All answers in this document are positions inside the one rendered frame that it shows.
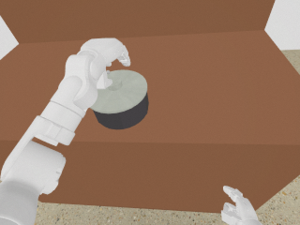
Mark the knob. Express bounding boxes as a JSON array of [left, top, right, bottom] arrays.
[[108, 77, 123, 91]]

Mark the robot left hand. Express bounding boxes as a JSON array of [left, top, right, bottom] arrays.
[[81, 37, 130, 90]]

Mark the table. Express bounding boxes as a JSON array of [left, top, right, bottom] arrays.
[[0, 0, 300, 214]]

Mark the lid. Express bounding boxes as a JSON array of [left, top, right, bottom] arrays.
[[90, 69, 148, 114]]

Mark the robot left upper arm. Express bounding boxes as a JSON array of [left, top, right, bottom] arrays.
[[0, 141, 66, 225]]

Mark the pot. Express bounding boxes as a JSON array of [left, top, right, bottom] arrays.
[[93, 92, 149, 130]]

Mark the robot left forearm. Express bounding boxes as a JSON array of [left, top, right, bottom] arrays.
[[0, 48, 106, 181]]

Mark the robot right hand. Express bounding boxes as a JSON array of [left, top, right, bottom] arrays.
[[221, 186, 258, 225]]

